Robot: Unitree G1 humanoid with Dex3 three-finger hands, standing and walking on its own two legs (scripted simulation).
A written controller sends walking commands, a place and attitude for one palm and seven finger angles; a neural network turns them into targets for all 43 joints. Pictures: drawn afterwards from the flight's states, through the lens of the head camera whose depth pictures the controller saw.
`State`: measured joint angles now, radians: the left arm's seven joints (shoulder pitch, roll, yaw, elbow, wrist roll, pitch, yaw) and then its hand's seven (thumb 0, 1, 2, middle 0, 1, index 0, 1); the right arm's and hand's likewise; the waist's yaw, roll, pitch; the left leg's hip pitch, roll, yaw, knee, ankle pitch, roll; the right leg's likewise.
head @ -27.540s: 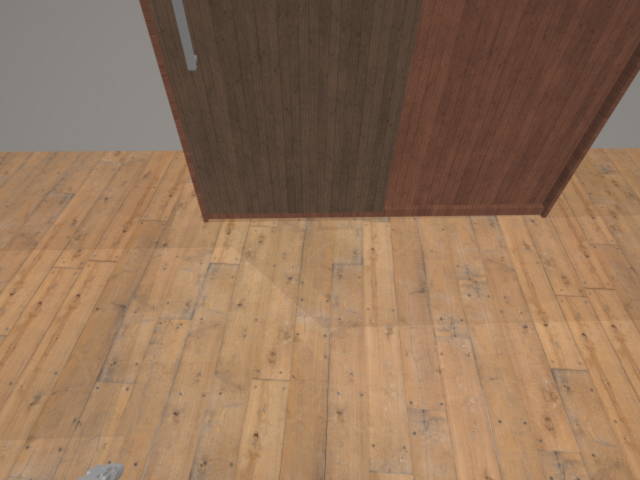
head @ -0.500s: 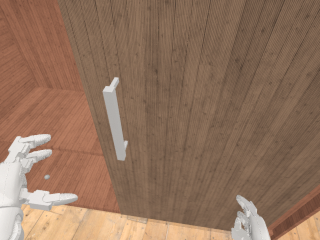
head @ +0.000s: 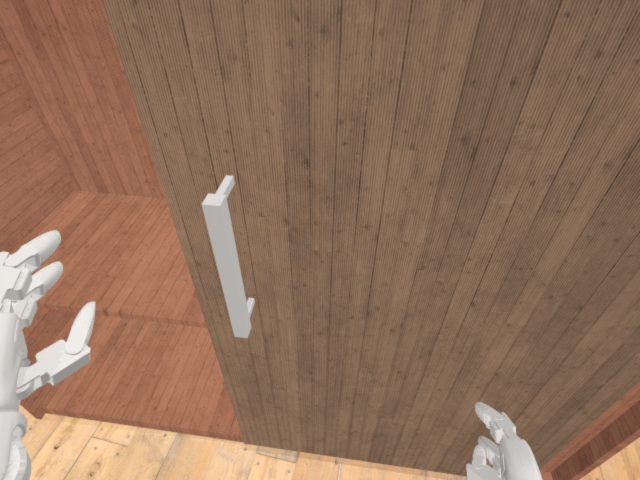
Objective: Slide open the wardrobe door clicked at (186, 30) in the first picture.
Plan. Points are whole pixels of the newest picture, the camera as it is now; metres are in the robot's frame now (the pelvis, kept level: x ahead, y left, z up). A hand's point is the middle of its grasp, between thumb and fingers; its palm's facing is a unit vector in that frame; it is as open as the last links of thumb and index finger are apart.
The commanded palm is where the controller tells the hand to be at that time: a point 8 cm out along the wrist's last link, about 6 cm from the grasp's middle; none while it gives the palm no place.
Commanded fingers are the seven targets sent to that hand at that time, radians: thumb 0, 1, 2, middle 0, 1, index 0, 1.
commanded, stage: draw the hand back to the body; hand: left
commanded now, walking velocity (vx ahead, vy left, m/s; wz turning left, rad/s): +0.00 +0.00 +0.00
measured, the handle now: (235, 264) +0.37 +0.18 +0.08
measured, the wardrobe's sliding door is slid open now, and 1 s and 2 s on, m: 0.67 0.67 0.67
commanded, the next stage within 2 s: step back with the hand held close in 0.38 s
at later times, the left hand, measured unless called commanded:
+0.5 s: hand (79, 349) +0.17 +0.26 +0.16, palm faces +0.47 -0.81 -0.34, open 7.4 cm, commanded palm +0.13 +0.29 +0.18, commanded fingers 0.00 0.90 0.90 -0.20 -0.30 -0.20 -0.30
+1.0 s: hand (40, 362) +0.15 +0.28 +0.16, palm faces +0.38 -0.79 -0.48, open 7.4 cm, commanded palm +0.09 +0.32 +0.18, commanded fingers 0.00 0.90 0.90 -0.20 -0.30 -0.20 -0.30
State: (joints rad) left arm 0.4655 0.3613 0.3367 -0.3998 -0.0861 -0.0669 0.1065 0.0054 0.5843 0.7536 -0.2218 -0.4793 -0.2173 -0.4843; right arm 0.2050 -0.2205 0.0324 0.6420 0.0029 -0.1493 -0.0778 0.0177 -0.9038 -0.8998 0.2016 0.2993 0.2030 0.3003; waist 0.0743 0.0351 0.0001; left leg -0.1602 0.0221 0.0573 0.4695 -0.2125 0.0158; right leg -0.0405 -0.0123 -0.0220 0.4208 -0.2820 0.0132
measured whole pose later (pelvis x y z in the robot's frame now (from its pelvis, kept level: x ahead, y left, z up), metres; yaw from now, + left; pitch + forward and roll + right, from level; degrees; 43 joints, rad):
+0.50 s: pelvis -0.01 -0.01 +0.00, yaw +0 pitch -6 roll -1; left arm 0.46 0.35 0.34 -0.38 -0.09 -0.08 0.09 0.01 0.89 0.90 -0.21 -0.30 -0.21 -0.30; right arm 0.20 -0.22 0.02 0.66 -0.01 -0.14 -0.09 0.02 -0.90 -0.90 0.20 0.30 0.20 0.30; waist 0.08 0.04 0.02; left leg -0.13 0.04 0.05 0.42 -0.18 0.00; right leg -0.01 0.01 -0.03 0.37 -0.25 0.00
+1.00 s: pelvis -0.05 +0.02 -0.01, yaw -1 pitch -1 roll -1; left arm 0.54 0.44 0.46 -0.54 -0.06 -0.19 0.12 0.01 0.89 0.90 -0.22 -0.30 -0.21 -0.30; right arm 0.19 -0.21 0.01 0.54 0.01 -0.06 -0.08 0.02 -0.90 -0.90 0.20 0.30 0.20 0.30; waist 0.02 -0.01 0.06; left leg -0.37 0.02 0.08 0.54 -0.16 0.05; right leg -0.28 -0.02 0.00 0.53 -0.24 0.04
